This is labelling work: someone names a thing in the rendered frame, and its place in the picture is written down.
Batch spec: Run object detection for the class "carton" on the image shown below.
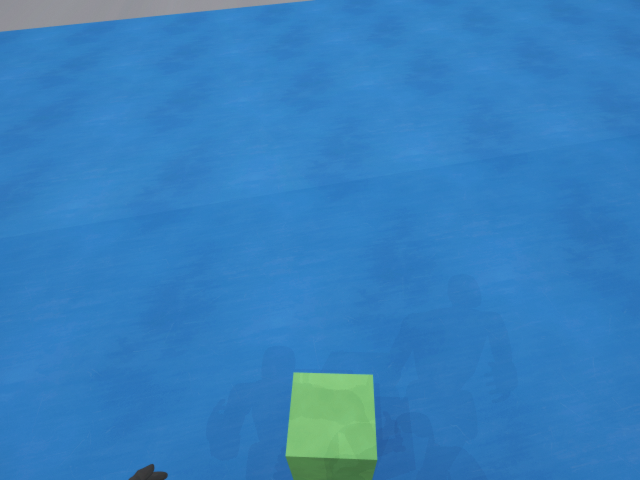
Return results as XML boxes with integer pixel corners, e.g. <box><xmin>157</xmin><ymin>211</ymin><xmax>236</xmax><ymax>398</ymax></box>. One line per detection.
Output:
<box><xmin>286</xmin><ymin>372</ymin><xmax>377</xmax><ymax>480</ymax></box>

